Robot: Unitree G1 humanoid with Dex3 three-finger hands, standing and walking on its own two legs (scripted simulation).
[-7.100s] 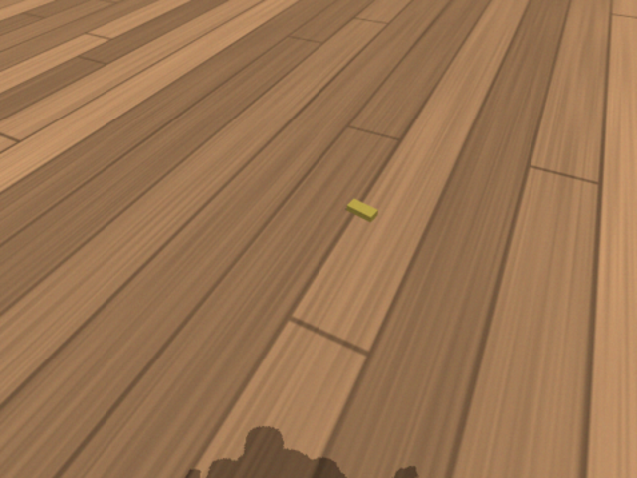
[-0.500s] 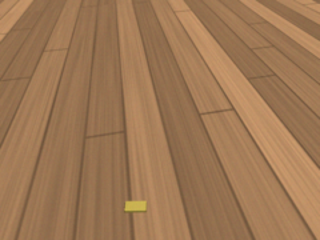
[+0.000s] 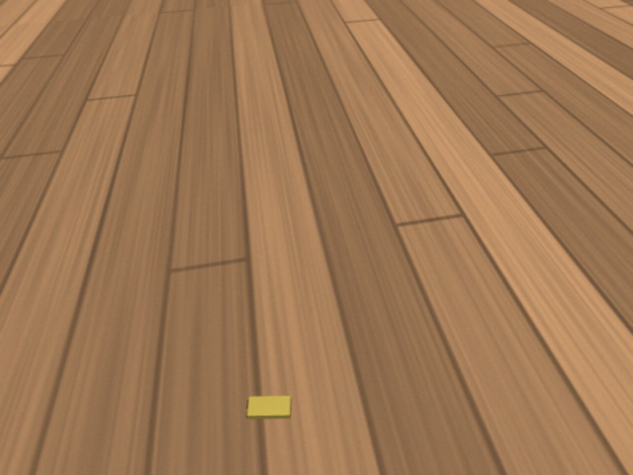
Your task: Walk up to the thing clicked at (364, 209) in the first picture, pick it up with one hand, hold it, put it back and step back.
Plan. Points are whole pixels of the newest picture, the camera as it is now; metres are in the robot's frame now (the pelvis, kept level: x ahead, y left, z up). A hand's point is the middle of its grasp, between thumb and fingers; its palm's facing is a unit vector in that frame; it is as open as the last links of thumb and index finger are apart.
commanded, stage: stand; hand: left
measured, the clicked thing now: (269, 407) +0.45 +0.20 -0.76
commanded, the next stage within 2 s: walk up in 0.34 s
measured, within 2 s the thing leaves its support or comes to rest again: neither
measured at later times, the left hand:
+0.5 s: hand out of the picture +0.06 +0.25 -0.16, palm faces +0.00 -0.94 -0.34, open 7.4 cm
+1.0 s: hand out of the picture +0.12 +0.23 -0.16, palm faces +0.00 -0.94 -0.34, open 7.4 cm
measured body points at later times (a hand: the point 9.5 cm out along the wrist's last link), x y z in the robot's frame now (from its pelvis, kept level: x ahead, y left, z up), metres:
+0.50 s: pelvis +0.01 -0.01 +0.00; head +0.01 -0.01 +0.45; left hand +0.06 +0.30 -0.13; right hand +0.08 -0.31 -0.13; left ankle +0.01 +0.14 -0.75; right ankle -0.01 -0.16 -0.75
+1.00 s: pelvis +0.03 -0.02 +0.00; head +0.04 -0.02 +0.45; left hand +0.12 +0.28 -0.13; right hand +0.11 -0.32 -0.13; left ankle +0.01 +0.14 -0.75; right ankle -0.01 -0.16 -0.75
